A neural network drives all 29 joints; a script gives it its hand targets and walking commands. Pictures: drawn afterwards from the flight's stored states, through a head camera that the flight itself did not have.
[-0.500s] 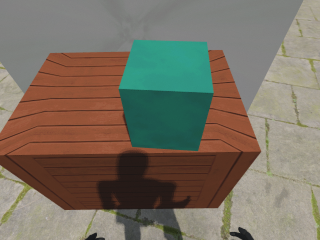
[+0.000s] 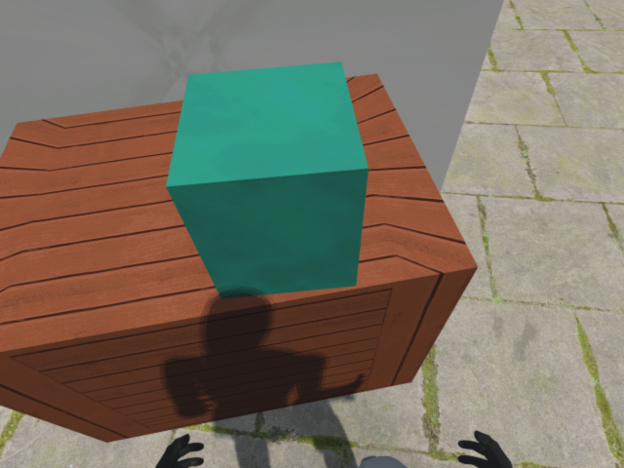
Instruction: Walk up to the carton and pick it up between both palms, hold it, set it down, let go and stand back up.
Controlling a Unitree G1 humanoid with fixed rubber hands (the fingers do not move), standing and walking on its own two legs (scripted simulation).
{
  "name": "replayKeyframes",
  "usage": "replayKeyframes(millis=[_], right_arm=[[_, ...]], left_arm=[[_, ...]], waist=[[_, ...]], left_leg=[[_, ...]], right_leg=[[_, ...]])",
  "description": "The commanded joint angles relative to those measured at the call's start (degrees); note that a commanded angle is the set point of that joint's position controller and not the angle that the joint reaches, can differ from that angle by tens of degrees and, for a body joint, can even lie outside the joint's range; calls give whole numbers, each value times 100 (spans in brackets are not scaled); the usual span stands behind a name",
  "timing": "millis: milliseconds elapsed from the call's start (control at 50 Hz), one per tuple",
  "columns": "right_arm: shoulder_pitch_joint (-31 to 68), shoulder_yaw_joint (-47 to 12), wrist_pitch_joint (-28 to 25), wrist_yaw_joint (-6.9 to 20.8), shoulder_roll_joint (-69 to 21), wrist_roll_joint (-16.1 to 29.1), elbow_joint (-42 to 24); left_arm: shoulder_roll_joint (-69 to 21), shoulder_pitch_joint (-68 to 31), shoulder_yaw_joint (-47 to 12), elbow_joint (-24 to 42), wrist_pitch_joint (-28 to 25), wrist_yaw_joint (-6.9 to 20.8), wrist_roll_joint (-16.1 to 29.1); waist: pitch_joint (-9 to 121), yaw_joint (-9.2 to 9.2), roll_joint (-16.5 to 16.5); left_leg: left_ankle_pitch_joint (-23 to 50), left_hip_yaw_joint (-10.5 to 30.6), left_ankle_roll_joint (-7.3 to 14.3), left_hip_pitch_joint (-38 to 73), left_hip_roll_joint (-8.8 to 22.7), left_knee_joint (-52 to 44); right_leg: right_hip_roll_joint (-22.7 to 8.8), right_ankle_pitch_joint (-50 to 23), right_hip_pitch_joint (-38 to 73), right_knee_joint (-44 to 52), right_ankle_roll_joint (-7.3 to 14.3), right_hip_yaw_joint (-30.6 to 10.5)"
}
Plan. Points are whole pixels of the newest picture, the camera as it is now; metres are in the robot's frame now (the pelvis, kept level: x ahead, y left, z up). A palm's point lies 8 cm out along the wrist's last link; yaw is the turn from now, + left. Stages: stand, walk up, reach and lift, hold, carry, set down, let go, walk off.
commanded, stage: walk up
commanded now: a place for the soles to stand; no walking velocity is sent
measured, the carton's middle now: (277, 187) +0.49 +0.08 +0.04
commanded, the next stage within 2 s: reach and lift in 1.28 s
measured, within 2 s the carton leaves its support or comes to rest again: neither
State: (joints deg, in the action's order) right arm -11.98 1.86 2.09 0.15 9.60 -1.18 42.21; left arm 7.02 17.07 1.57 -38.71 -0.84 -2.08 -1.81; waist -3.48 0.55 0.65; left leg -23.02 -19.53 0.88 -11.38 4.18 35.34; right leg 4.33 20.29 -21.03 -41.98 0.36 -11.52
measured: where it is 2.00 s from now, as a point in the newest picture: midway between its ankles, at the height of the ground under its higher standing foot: outside the picture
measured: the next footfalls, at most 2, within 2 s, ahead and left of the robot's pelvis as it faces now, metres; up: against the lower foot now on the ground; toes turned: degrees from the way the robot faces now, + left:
none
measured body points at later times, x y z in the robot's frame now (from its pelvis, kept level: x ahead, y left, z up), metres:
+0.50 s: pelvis +0.01 +0.02 +0.00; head +0.05 +0.00 +0.45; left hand +0.15 +0.21 -0.12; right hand +0.08 -0.22 -0.14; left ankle -0.04 +0.10 -0.72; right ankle +0.02 -0.10 -0.72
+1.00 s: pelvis +0.02 +0.02 +0.01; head +0.04 +0.02 +0.46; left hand +0.15 +0.22 -0.12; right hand +0.05 -0.21 -0.13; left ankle -0.04 +0.10 -0.72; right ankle +0.02 -0.09 -0.72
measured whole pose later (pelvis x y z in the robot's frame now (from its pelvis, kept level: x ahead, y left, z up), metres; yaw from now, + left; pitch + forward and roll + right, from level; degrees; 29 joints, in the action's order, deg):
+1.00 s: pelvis +0.02 +0.02 +0.01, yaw -5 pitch -1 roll +1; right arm -18.9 2.4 0.5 0.0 8.9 -0.6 44.9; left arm 5.8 11.4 1.1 -45.9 0.1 -2.4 -2.0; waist -3.9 1.3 0.7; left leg -22.9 -12.6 2.3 -5.1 0.2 29.1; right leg 3.0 17.8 -16.4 -35.7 0.1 -7.9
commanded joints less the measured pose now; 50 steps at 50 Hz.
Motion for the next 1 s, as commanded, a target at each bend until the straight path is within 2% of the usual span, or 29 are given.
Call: replayKeyframes(millis=[0,60,100,120,140,160,200,220,240,260,300,340,360,380,400,420,440,460,480,540,580,620,660,700,760,780,820,860,980], right_arm=[[163,129,-89,-10,533,-15,-691],[129,96,-58,15,527,-18,-798],[197,57,-80,31,419,-13,-864],[109,22,-105,37,319,-2,-853],[-152,1,-143,30,265,55,-759],[-244,37,-175,16,406,37,-722],[-464,145,-236,-23,649,34,-554],[-485,190,-255,-56,837,8,-547],[-444,201,-264,-69,817,-13,-584],[-371,201,-271,-72,813,8,-613],[-183,157,-270,-72,766,0,-671],[73,116,-254,-6,725,19,-661],[8,105,-231,32,617,34,-666],[-57,58,-195,48,470,32,-670],[-127,21,-174,33,396,25,-673],[-206,-4,-164,38,369,8,-656],[-268,-8,-180,39,326,10,-641],[-434,-21,-210,41,272,-11,-563],[-650,-26,-260,34,249,37,-447],[-919,143,-342,31,590,67,-191],[-786,181,-336,-1,672,72,-206],[-794,202,-313,-15,633,50,-198],[-862,212,-314,-25,615,73,-212],[-808,219,-308,-25,578,80,-243],[-874,232,-272,-20,539,64,-234],[-952,238,-261,-26,523,74,-208],[-904,240,-264,-26,518,28,-251],[-1001,215,-278,-31,461,77,-207],[-1101,213,-282,-41,540,48,-150]], left_arm=[[773,300,246,594,-149,-61,4],[885,267,322,599,-108,-92,29],[879,130,311,621,-99,-117,20],[882,84,300,574,-86,-113,8],[881,-121,293,553,-79,-102,-9],[739,-276,242,614,-73,-87,-15],[411,-386,130,557,-60,-69,-25],[356,-461,115,587,-39,-86,-67],[304,-416,111,617,-19,-107,-76],[376,-521,124,657,-14,-113,-122],[340,-393,108,663,-21,-73,-124],[361,-1,161,531,-103,-25,-126],[578,132,225,478,-153,-34,-112],[857,245,302,382,-171,-30,-14],[917,227,329,354,-170,-49,37],[862,139,313,332,-157,-63,31],[803,47,312,350,-164,-95,3],[721,-105,261,341,-153,-117,-17],[679,-272,236,344,-151,-108,6],[292,-513,92,220,-122,-44,-15],[317,-600,89,182,-107,-48,-21],[256,-612,101,67,-94,-50,-52],[281,-579,110,71,-100,-39,-41],[338,-554,135,17,-95,-47,-36],[314,-450,120,-73,-78,-72,-29],[340,-552,126,-47,-68,-78,-62],[349,-531,101,-71,-61,-66,-1],[332,-570,94,-99,-75,-68,-16],[312,-623,54,-134,-65,-49,-18]], waist=[[525,-93,291],[678,-138,815],[538,-139,680],[558,-81,703],[872,72,798],[914,111,557],[859,187,20],[616,211,-230],[414,154,-537],[323,164,-416],[93,15,-469],[234,-254,-370],[327,-225,-10],[436,-203,444],[370,-196,669],[320,-166,758],[453,-143,696],[546,-60,577],[679,40,597],[725,71,-92],[564,35,-45],[428,56,-193],[606,31,-24],[607,-7,-268],[548,4,-200],[578,39,51],[475,-4,150],[410,71,-82],[334,80,37]], left_leg=[[1374,764,272,489,424,-204],[544,941,108,137,42,187],[8,1135,69,-114,-84,43],[101,1238,87,20,-64,-131],[307,1318,161,334,40,-411],[762,1460,249,736,240,-625],[1860,1900,734,1566,1156,-1258],[2440,2159,965,1510,1602,-1361],[2736,2236,1132,1371,1826,-1400],[2678,2166,1167,1161,1922,-1461],[2473,1726,1009,681,1746,-1414],[1966,1046,510,-92,1201,-1053],[1537,707,241,-208,704,-576],[985,742,49,-168,225,-79],[438,1015,-32,-279,46,74],[-68,1204,-28,-433,-20,62],[-197,1358,12,-480,-23,-13],[256,1473,38,-353,48,-401],[835,1546,65,-3,107,-733],[2618,1695,341,1051,555,-1313],[3162,1600,435,1105,688,-1247],[3179,1422,378,1002,607,-1163],[2877,1358,353,835,549,-1116],[2817,1293,284,829,451,-1129],[2783,1275,302,908,442,-1062],[2659,1330,292,794,480,-1040],[2373,1311,287,853,423,-1123],[2492,1340,247,810,408,-1129],[2394,1388,259,758,440,-1246]], right_leg=[[-558,-2579,-199,751,562,-874],[-849,-2365,-14,1209,870,-1838],[-944,-2244,105,1457,937,-2227],[-930,-2278,73,1400,878,-2160],[-801,-2140,31,1225,759,-1873],[-560,-1992,-240,928,574,-1407],[50,-1156,-1031,-59,66,-113],[93,-377,-1237,-269,-43,145],[22,436,-1359,-429,-50,247],[-57,613,-1303,-489,-3,344],[-209,306,-836,-44,110,425],[-361,-1345,436,898,305,327],[-627,-2268,663,1003,503,-250],[-988,-2570,533,1197,844,-1196],[-1236,-2610,523,1536,1099,-1905],[-1362,-2612,728,1697,1191,-2163],[-1424,-2915,965,1646,1178,-2164],[-1415,-3030,1070,1538,1063,-1887],[-1243,-3143,955,1392,906,-1473],[-362,-2385,266,893,282,-57],[-301,-2099,182,856,170,234],[-400,-2245,268,887,219,188],[-476,-2534,536,867,259,162],[-531,-2612,548,839,300,131],[-559,-2597,487,888,303,114],[-559,-2569,607,860,344,89],[-555,-2372,413,956,308,51],[-575,-2490,384,954,332,42],[-565,-2277,408,985,253,105]])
